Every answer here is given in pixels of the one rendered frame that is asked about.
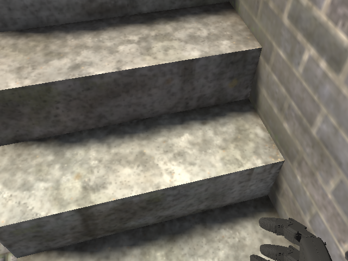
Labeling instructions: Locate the right robot hand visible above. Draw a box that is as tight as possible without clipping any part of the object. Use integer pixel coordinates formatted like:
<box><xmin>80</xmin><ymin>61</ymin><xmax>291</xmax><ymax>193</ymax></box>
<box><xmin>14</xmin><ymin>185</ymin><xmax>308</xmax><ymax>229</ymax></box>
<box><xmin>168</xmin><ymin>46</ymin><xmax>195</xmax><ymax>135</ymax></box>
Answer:
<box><xmin>250</xmin><ymin>217</ymin><xmax>332</xmax><ymax>261</ymax></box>

